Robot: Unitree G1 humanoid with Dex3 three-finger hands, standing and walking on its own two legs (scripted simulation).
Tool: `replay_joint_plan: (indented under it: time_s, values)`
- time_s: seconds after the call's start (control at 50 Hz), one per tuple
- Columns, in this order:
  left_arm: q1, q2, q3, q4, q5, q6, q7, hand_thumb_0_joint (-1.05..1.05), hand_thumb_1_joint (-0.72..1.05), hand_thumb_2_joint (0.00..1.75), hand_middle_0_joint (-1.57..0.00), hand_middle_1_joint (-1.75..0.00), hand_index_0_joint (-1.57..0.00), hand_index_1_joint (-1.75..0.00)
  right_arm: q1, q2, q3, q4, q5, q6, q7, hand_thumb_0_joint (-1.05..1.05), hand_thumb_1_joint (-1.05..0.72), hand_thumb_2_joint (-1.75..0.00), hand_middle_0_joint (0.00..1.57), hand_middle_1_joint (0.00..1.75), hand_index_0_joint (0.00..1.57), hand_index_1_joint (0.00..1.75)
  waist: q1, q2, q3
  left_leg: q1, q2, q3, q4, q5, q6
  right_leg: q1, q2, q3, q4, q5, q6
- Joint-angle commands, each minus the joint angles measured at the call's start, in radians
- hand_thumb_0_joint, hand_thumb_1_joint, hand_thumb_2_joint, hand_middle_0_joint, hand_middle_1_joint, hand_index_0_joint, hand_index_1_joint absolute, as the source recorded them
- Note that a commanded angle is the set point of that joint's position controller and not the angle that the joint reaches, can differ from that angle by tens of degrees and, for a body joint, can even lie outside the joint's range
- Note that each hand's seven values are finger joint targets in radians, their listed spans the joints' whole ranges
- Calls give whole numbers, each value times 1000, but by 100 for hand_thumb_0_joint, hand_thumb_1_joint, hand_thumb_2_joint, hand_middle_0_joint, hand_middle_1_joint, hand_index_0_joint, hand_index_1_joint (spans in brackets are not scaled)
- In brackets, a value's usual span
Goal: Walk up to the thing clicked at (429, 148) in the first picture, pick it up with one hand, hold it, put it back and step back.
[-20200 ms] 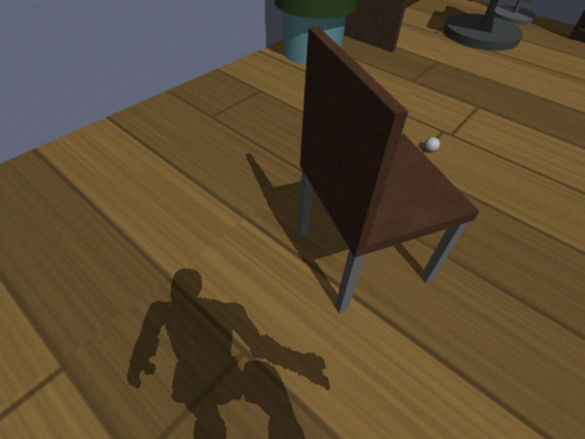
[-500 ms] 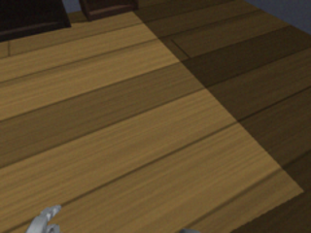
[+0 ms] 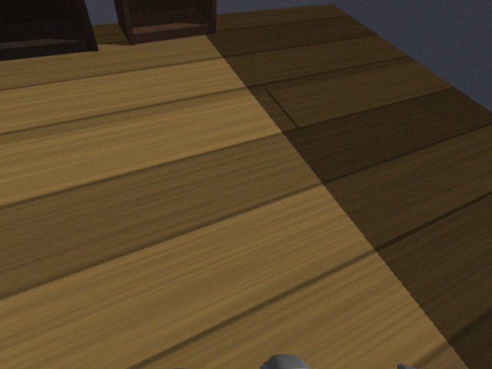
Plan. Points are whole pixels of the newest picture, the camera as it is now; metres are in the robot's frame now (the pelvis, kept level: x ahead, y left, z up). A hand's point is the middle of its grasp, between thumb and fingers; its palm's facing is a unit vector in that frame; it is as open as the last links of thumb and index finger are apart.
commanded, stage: walk up
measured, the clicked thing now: out of the picture -0.41 +1.13 -0.72
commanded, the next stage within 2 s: none
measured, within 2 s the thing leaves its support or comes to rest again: neither
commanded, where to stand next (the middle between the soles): +0.53 -0.02 m, yaw +2 degrees
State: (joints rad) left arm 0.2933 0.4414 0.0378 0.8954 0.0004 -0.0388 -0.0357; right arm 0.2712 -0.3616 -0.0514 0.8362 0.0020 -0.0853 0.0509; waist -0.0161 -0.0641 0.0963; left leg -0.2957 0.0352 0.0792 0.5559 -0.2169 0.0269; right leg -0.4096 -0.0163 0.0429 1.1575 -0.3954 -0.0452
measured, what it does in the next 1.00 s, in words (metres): walks ahead, turning left: right foot, then left foot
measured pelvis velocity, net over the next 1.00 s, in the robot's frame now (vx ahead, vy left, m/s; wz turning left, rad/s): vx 0.39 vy -0.06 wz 0.38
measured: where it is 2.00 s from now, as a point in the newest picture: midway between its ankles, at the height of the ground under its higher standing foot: (247, 278)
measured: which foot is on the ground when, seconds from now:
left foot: down 0.00-0.32, up 0.34-0.74, down 0.76-1.00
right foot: up 0.00-0.26, down 0.28-0.78, up 0.80-1.00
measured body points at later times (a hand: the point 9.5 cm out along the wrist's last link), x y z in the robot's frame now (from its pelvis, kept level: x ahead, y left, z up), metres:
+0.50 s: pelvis +0.20 -0.07 +0.01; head +0.21 -0.11 +0.46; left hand +0.25 +0.25 -0.08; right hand +0.29 -0.39 -0.12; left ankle +0.21 +0.09 -0.66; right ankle +0.23 -0.18 -0.73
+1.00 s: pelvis +0.39 -0.06 +0.00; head +0.40 -0.01 +0.45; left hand +0.43 +0.28 -0.12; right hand +0.51 -0.36 -0.08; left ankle +0.38 +0.08 -0.73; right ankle +0.50 -0.18 -0.67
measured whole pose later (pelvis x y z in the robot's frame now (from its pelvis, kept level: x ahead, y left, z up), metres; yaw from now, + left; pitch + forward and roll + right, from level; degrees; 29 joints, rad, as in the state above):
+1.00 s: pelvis +0.39 -0.06 +0.00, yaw +22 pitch -3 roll +0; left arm 0.13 0.44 0.04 0.76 0.03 0.02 -0.09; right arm 0.39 -0.37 -0.03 0.83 0.00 -0.02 0.02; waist -0.05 -0.11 0.12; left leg -0.26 -0.01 -0.06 0.53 -0.22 0.02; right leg -0.52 -0.06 0.05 1.04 -0.40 0.01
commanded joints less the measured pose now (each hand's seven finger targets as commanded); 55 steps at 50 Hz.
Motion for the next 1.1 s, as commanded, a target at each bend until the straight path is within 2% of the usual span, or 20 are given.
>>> replay_joint_plan:
  time_s: [0.0,0.12,0.22,0.26,0.28,0.3,0.32,0.4,0.42,0.48,0.5,0.6,0.72,0.74,0.76,0.78,0.8,0.88,1.0,1.08]
  values:
    - [88,173,64,-59,-5,-17,-12,0,90,90,-20,-30,-20,-30,32,-293,-79,-70,1,-27,-26,0,-90,-90,20,30,20,30,25,211,-65,101,203,-193,-300,102,156,-69,-64,1,-118,100,40]
    - [-62,160,73,-101,15,-22,-40,0,90,90,-20,-30,-20,-30,53,-323,-90,-74,-6,-28,-16,0,-90,-90,20,30,20,30,-16,218,7,90,218,-176,-344,-120,195,-84,-109,-42,-436,189,52]
    - [9,157,87,-54,14,-41,-35,0,90,90,-20,-30,-20,-30,2,-315,-83,-92,-3,-14,-15,0,-90,-90,20,30,20,30,48,173,-39,2,206,-148,-186,-62,150,177,-51,-101,-579,266,29]
    - [143,204,109,-13,20,-59,-16,0,90,90,-20,-30,-20,-30,40,-252,-60,-93,-6,-7,-16,0,-90,-90,20,30,20,30,107,14,-141,-39,115,-64,143,67,104,402,-23,-92,-644,183,9]
    - [210,271,133,-9,28,-69,-3,0,90,90,-20,-30,-20,-30,100,-182,-36,-98,-3,-7,-16,0,-90,-90,20,30,20,30,126,-201,-179,-157,22,1,426,-32,62,487,-169,142,-776,-22,-31]
    - [183,324,135,-41,23,-77,6,0,90,90,-20,-30,-20,-30,131,-166,-26,-99,2,0,-16,0,-90,-90,20,30,20,30,98,-255,-132,-343,-90,-58,575,-294,13,502,-376,527,-903,-49,-106]
    - [136,340,130,-47,5,-71,5,0,90,90,-20,-30,-20,-30,100,-271,-54,-81,-6,13,-32,0,-90,-90,20,30,20,30,100,-162,-93,-358,-42,-120,643,-316,11,427,-437,627,-927,-76,-183]
    - [19,234,95,-79,-9,-74,18,0,90,90,-20,-30,-20,-30,105,-251,-55,-14,18,24,-20,0,-90,-90,20,30,20,30,21,-80,-15,-255,13,-199,542,-125,13,263,-245,184,-890,276,-80]
    - [9,229,92,-79,-5,-75,18,0,90,90,-20,-30,-20,-30,118,-241,-55,-12,13,29,-15,0,-90,-90,20,30,20,30,14,-103,-23,-214,7,-175,516,-95,5,223,-224,126,-894,307,-103]
    - [35,210,89,-101,1,-83,18,0,90,90,-20,-30,-20,-30,83,-229,-59,-25,0,39,-1,0,-90,-90,20,30,20,30,29,-99,-29,-246,-4,-161,425,-38,-18,264,-220,57,-900,383,-138]
    - [-129,204,89,-170,7,-62,-2,0,90,90,-20,-30,-20,-30,69,-224,-56,-26,-4,75,16,0,-90,-90,20,30,20,30,7,-233,-73,-306,55,-83,455,47,-31,338,-276,-46,-922,290,-102]
    - [-89,204,95,-185,29,-37,-6,0,90,90,-20,-30,-20,-30,-123,-243,-57,-87,-22,73,49,0,-90,-90,20,30,20,30,92,-80,25,-243,119,-62,201,56,-36,227,-296,-81,-949,70,-110]
    - [-159,221,99,-215,38,9,-17,0,90,90,-20,-30,-20,-30,218,-262,-89,8,-11,70,16,0,-90,-90,20,30,20,30,-64,120,-198,256,-32,65,24,-38,37,149,-204,-228,-396,298,-64]
    - [-91,171,74,-216,33,18,-20,0,90,90,-20,-30,-20,-30,280,-306,-109,20,-12,70,-9,0,-90,-90,20,30,20,30,-98,295,-197,401,-41,-45,-63,-142,86,-24,-120,-254,-98,120,-28]
    - [-61,90,53,-235,31,23,-30,0,90,90,-20,-30,-20,-30,278,-384,-120,-8,-26,63,-30,0,-90,-90,20,30,20,30,-71,478,-142,460,185,-482,-165,-169,165,-272,1,-214,103,-218,36]
    - [-106,121,46,-259,23,23,-29,0,90,90,-20,-30,-20,-30,263,-413,-117,-37,-22,59,-39,0,-90,-90,20,30,20,30,-57,389,-123,426,342,-886,-290,-144,278,-393,56,-86,133,-267,45]
    - [-164,189,52,-279,32,18,-22,0,90,90,-20,-30,-20,-30,206,-438,-121,-46,5,53,-45,0,-90,-90,20,30,20,30,-46,325,-82,349,411,-1002,-358,-191,330,-384,-31,69,122,-226,29]
    - [-115,214,71,-196,14,28,-28,0,90,90,-20,-30,-20,-30,83,-337,-77,-97,-2,37,-60,0,-90,-90,20,30,20,30,26,190,-84,154,183,-494,-272,-77,199,-180,-78,53,-43,-25,43]
    - [-192,170,90,-210,23,63,-51,0,90,90,-20,-30,-20,-30,82,-345,-80,-113,-20,31,-67,0,-90,-90,20,30,20,30,26,198,-35,-30,107,-432,-284,-170,182,-75,-37,-1,-249,85,67]
    - [-179,128,84,-205,-1,46,-24,0,90,90,-20,-30,-20,-30,-8,-323,-77,-151,-36,51,-71,0,-90,-90,20,30,20,30,56,294,-7,-177,83,-412,-156,224,137,108,-4,-23,-450,124,44]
